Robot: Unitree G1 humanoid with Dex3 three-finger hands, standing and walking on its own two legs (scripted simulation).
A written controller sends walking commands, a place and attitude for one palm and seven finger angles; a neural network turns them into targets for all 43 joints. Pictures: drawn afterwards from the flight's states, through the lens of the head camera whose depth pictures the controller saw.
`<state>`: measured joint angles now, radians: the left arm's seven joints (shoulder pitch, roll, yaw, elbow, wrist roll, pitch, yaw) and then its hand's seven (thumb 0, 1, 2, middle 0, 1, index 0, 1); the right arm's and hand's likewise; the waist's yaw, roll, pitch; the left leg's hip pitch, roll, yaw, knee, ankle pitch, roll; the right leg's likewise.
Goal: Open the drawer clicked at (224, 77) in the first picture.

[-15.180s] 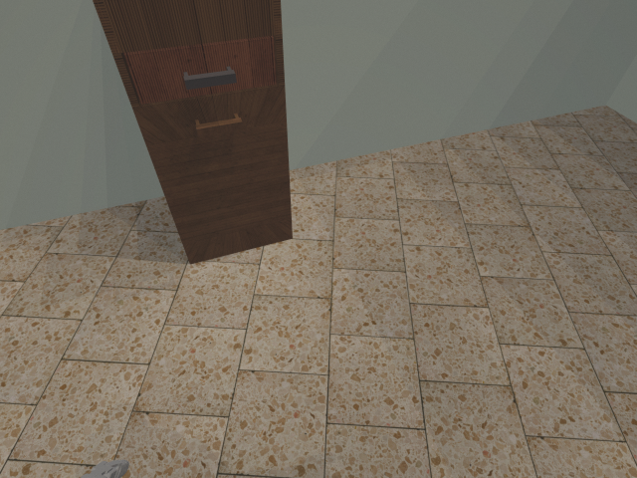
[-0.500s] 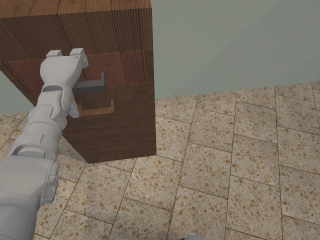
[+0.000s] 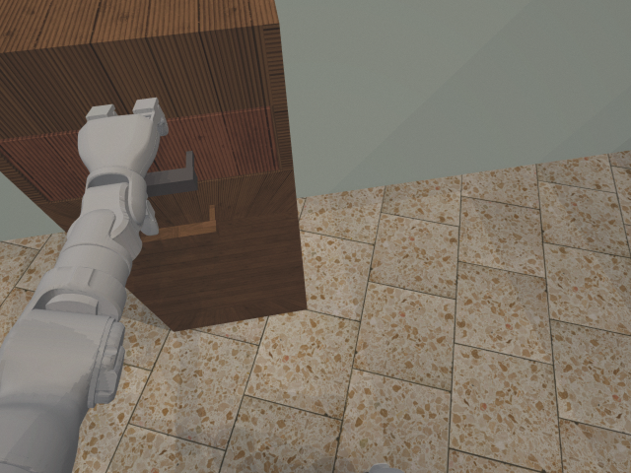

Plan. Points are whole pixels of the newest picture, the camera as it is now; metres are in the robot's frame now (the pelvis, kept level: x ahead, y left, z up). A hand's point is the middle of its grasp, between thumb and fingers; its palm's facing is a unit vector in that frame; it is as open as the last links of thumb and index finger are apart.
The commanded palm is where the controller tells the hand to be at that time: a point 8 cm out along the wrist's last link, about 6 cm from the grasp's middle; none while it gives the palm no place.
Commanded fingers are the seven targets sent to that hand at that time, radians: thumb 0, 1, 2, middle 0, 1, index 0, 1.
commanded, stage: lower the fingers behind the handle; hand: left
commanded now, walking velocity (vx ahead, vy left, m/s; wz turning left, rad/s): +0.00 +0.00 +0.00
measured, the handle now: (151, 173) +0.55 +0.22 +0.01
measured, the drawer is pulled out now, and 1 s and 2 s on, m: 0.00 0.00 0.00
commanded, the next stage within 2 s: close the thumb around the handle in 1.58 s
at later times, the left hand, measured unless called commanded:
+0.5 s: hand (125, 194) +0.49 +0.23 +0.04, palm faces +0.07 +0.00 -1.00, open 13.9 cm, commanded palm +0.47 +0.23 +0.09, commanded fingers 0.00 -0.50 0.30 -0.30 -1.20 -0.30 -1.20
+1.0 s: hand (117, 211) +0.48 +0.26 +0.01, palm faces -0.03 +0.01 -1.00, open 13.9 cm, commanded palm +0.48 +0.22 +0.05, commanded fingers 0.00 -0.50 0.30 -0.30 -1.20 -0.30 -1.20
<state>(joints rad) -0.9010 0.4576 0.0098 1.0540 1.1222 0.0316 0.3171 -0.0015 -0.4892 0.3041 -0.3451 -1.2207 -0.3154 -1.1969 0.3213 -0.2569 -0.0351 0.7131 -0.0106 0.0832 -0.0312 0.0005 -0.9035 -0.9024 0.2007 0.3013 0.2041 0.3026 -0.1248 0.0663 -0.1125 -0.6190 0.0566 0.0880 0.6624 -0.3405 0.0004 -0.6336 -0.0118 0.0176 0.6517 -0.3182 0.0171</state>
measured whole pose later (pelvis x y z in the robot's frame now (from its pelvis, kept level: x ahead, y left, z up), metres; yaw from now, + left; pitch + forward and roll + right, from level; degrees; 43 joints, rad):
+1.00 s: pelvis -0.01 +0.01 -0.02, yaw +3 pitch +22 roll -2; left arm -0.96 0.51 -0.09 1.15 1.10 -0.05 0.34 0.00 -0.49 0.30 -0.31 -1.25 -0.30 -1.19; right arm 0.40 -0.25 -0.08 0.80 -0.04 0.03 -0.01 0.00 -0.90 -0.90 0.20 0.30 0.21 0.30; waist -0.12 0.04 -0.14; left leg -0.85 0.04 0.02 0.86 -0.40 0.01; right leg -0.81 -0.03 -0.04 0.79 -0.37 0.03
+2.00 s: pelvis -0.01 +0.01 -0.03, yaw +2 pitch +23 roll -3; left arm -0.90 0.52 -0.03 1.12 1.10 -0.04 0.33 0.00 -0.05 0.49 -0.30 -1.21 -0.32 -1.24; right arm 0.37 -0.25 -0.06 0.77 -0.04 0.05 -0.01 0.00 -0.90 -0.90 0.20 0.30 0.21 0.30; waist -0.13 0.05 -0.15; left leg -0.86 0.06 0.03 0.88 -0.42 0.01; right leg -0.82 -0.01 -0.03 0.80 -0.38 0.03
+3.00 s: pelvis +0.02 +0.01 -0.02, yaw +3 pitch +21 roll -2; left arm -0.76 0.42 -0.09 0.97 1.07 0.01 0.34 0.00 0.68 0.78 -0.33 -1.33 -0.31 -1.34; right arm 0.31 -0.24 -0.08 0.77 -0.04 0.07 0.00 0.00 -0.90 -0.90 0.20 0.30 0.21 0.30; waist -0.07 0.06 -0.15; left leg -0.75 0.04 0.01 0.82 -0.43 0.00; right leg -0.71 -0.02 -0.04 0.75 -0.40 0.02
